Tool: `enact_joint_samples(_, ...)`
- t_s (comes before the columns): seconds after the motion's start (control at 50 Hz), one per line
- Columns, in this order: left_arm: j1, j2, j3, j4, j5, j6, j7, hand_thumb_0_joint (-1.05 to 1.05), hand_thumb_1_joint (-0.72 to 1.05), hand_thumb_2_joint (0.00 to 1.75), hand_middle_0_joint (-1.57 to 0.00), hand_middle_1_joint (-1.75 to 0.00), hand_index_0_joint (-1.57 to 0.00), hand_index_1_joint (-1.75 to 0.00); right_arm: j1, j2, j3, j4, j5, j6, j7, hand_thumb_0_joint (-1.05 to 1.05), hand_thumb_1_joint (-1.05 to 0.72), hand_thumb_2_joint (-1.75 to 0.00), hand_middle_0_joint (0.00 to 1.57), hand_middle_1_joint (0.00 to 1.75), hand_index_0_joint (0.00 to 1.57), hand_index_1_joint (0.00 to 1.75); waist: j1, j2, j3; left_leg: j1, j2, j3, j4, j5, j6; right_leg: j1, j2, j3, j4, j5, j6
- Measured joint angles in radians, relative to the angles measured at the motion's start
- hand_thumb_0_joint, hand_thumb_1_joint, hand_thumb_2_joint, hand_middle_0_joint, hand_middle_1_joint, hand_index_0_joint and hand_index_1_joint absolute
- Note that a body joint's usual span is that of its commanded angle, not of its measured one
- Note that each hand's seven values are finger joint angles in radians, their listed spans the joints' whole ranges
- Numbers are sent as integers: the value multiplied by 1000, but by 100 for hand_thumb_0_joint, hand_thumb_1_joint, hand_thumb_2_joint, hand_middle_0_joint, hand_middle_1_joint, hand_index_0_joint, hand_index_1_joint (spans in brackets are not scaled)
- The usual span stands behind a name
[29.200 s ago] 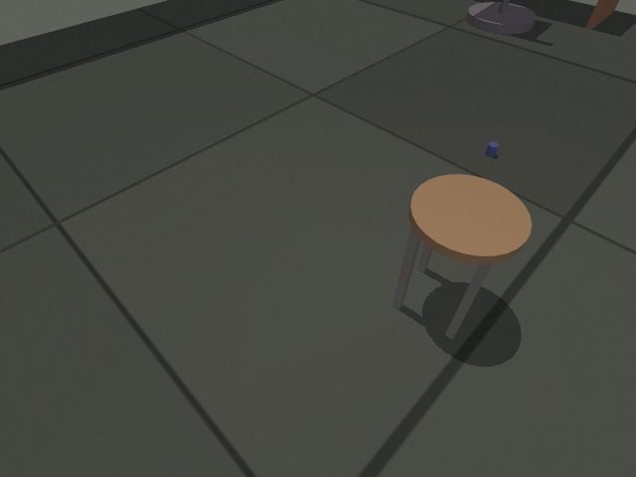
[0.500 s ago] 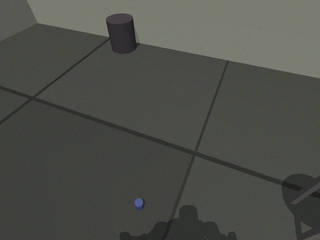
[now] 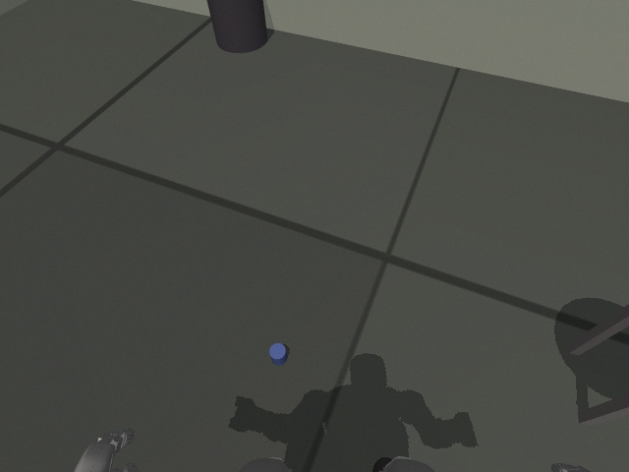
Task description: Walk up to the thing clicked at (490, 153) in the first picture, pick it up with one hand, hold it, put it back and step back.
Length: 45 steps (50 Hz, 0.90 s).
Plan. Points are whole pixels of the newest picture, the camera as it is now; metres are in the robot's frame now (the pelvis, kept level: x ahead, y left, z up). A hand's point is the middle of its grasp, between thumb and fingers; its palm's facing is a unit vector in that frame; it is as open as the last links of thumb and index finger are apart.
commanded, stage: walk up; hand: left
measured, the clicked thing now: (278, 354) +0.50 +0.15 -0.73
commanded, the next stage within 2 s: none
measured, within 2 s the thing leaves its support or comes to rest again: neither
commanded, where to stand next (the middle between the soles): +0.08 -0.02 m, yaw -4 degrees
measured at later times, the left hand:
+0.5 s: hand out of the picture +0.06 +0.28 -0.16, palm faces -0.13 -0.93 -0.34, open 7.4 cm
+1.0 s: hand out of the picture +0.14 +0.26 -0.16, palm faces -0.02 -0.92 -0.40, open 7.4 cm
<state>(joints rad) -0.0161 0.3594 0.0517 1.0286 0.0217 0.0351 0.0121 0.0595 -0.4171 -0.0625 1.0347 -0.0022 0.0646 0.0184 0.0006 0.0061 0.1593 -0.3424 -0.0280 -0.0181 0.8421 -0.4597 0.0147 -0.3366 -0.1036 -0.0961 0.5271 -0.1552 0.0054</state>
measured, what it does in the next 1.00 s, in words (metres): steps on the spot: right foot, then left foot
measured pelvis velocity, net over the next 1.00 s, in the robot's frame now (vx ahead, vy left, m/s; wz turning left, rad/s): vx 0.00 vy -0.01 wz -0.03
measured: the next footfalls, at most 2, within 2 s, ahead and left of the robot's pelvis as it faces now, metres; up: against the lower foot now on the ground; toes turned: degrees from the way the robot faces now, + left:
right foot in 0.56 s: +0.04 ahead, -0.14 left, +0.00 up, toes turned -4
left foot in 0.88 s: +0.09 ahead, +0.10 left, +0.00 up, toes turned -4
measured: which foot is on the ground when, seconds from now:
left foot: down 0.00-0.58, up 0.60-0.86, down 0.88-1.00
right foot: down 0.00-0.12, up 0.14-0.54, down 0.56-1.00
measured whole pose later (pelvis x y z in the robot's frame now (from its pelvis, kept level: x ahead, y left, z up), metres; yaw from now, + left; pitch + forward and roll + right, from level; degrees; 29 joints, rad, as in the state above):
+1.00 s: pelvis +0.00 -0.01 -0.02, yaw -2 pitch -3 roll +0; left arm 0.06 0.39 0.03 0.92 -0.02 0.03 0.04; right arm 0.14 -0.38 -0.05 0.90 -0.02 0.03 0.03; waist -0.01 0.00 0.17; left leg -0.35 -0.01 -0.01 0.72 -0.32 0.02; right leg -0.37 -0.01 0.02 0.90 -0.51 -0.02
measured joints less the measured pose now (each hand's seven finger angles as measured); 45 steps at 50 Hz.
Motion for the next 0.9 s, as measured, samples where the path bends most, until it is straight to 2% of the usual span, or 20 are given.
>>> enact_joint_samples(0.04, -10, 12, 1, -25, 13, 7, 4, 0, 90, 90, -21, -30, -20, -30, 13, -6, -10, -25, -1, 4, 4, 0, -91, -90, 20, 30, 20, 30, -7, -9, 8, -17, 4, 1, 61, -35, 7, -37, -13, 2, 36, -2, 7)
enact_joint_samples(0.1, -20, 34, -1, -55, 20, 22, 2, 0, 90, 90, -21, -30, -20, -30, 58, -8, -19, -34, -14, -18, 8, 0, -91, -90, 20, 30, 20, 30, -18, -28, -5, 52, 28, 7, -118, 33, 3, -108, -36, 3, 131, -33, 15)
enact_joint_samples(0.12, -26, 44, 2, -64, 15, 29, 1, 0, 90, 90, -21, -30, -20, -30, 71, 2, -24, -26, -27, -27, 4, 0, -91, -90, 20, 30, 20, 30, -17, -51, 2, 57, 14, 14, -127, 43, 1, -136, -41, 33, 194, -106, 5)
enact_joint_samples(0.16, -17, 53, 10, -70, 11, 43, 3, 0, 91, 90, -21, -30, -20, -30, 99, 27, -17, -14, -42, -35, 0, 0, -91, -90, 20, 30, 20, 30, -16, -78, 10, 52, 4, 21, -108, 47, 4, -170, 24, 145, 313, -269, -9)
enact_joint_samples(0.18, -8, 55, 12, -66, 10, 49, 1, 0, 91, 90, -20, -30, -20, -30, 114, 38, -11, -7, -46, -39, -3, 0, -91, -90, 20, 30, 20, 30, -24, -80, 8, 53, 5, 13, -119, 57, 6, -178, 65, 188, 376, -300, -13)
enact_joint_samples(0.22, 21, 63, 14, -62, 4, 53, -5, 0, 91, 90, -20, -30, -20, -30, 138, 60, -2, 2, -48, -48, -13, 0, -91, -90, 20, 30, 20, 30, -23, -92, 2, 68, 11, 13, -165, 87, 7, -187, 128, 248, 489, -289, -17)
enact_joint_samples(0.24, 41, 65, 17, -61, 4, 52, -8, 0, 91, 90, -20, -30, -20, -30, 150, 66, -1, 0, -47, -55, -17, 0, -91, -90, 20, 30, 20, 30, -20, -95, -2, 77, 15, 17, -188, 99, 7, -184, 144, 255, 522, -274, -16)
enact_joint_samples(0.3, 110, 70, 22, -54, 15, 55, -26, 0, 91, 90, -20, -30, -20, -30, 186, 71, -10, -22, -42, -87, -29, 0, -90, -90, 20, 30, 20, 30, -12, -96, -12, 110, 31, 34, -242, 122, 6, -139, 149, 243, 523, -247, -5)
enact_joint_samples(0.42, 207, 83, 26, -32, 20, 49, -64, 1, 91, 90, -20, -30, -20, -30, 248, 43, -22, -89, -39, -128, -25, 0, -90, -90, 21, 30, 20, 30, -19, -89, -43, 177, 66, 74, -305, 131, -2, -61, 114, 220, 401, -247, 3)
enact_joint_samples(0.52, 216, 80, 21, -43, 10, 5, -75, 1, 91, 90, -20, -30, -20, -30, 272, -4, -19, -119, -43, -111, -6, 0, -90, -90, 21, 30, 20, 30, -33, -53, -57, 199, 103, 81, -304, 112, -24, 1, 75, 135, 196, -242, -7)
enact_joint_samples(0.56, 211, 73, 21, -57, 6, -20, -66, 1, 91, 90, -20, -30, -20, -30, 271, -22, -15, -125, -38, -93, -4, 0, -90, -90, 20, 30, 20, 30, -32, -33, -60, 179, 119, 76, -244, 76, -34, 57, 80, 102, 61, -146, -10)
enact_joint_samples(0.58, 203, 63, 24, -63, 8, -33, -58, 1, 91, 90, -20, -30, -20, -30, 264, -31, -13, -125, -32, -83, -8, 0, -90, -90, 20, 30, 20, 30, -33, -7, -51, 157, 137, 59, -183, 53, -21, 66, 96, 88, 51, -95, -4)
enact_joint_samples(0.6, 196, 50, 22, -70, 10, -42, -50, 1, 91, 90, -20, -30, -20, -30, 255, -33, -10, -122, -26, -71, -13, 0, -90, -90, 20, 30, 20, 30, -34, 11, -46, 128, 133, 22, -114, 14, -10, 66, 105, 76, 68, -102, -3)
enact_joint_samples(0.64, 189, 29, 8, -87, 9, -48, -44, 1, 91, 90, -20, -30, -20, -30, 235, -26, -3, -113, -16, -56, -21, 0, -90, -90, 20, 30, 20, 30, -21, 20, -47, 67, 80, -30, 30, -65, 0, 68, 101, 80, 82, -125, -13)
enact_joint_samples(0.7, 186, -2, -14, -103, 0, -53, -35, 0, 91, 90, -21, -30, -20, -30, 213, -20, 8, -109, -3, -58, -23, 0, -91, -90, 20, 30, 20, 30, -11, 43, -53, 0, 39, -59, 111, -44, 1, 96, 97, 78, 45, -119, -16)
enact_joint_samples(0.82, 155, -5, -29, -114, -10, -50, -17, 0, 90, 90, -21, -30, -20, -30, 174, 17, 25, -95, -4, -49, -9, 0, -91, -90, 20, 30, 20, 30, -1, 41, -53, -3, 37, -28, -71, 27, -10, 91, 82, 62, 84, -156, -10)
enact_joint_samples(0.86, 137, 3, -29, -118, -19, -43, -7, 0, 90, 90, -21, -30, -20, -30, 157, 25, 26, -95, -8, -42, -6, 0, -91, -90, 20, 30, 20, 30, -3, 30, -43, 10, 32, -11, -118, 78, -3, 70, 71, 58, 130, -181, -4)
enact_joint_samples(0.88, 129, 7, -29, -121, -24, -39, -2, 0, 90, 90, -21, -30, -20, -30, 150, 26, 24, -98, -11, -41, -4, 0, -91, -90, 20, 30, 20, 30, -6, 26, -39, 20, 30, -4, -147, 137, 1, 57, 67, 56, 155, -195, 1)
enact_joint_samples(0.9, 119, 13, -29, -122, -28, -34, 3, 0, 90, 90, -21, -30, -20, -30, 140, 29, 21, -99, -15, -40, -2, 0, -91, -90, 20, 30, 20, 30, -9, 15, -31, 21, 21, 0, -153, 159, -4, 43, 57, 57, 181, -208, 7)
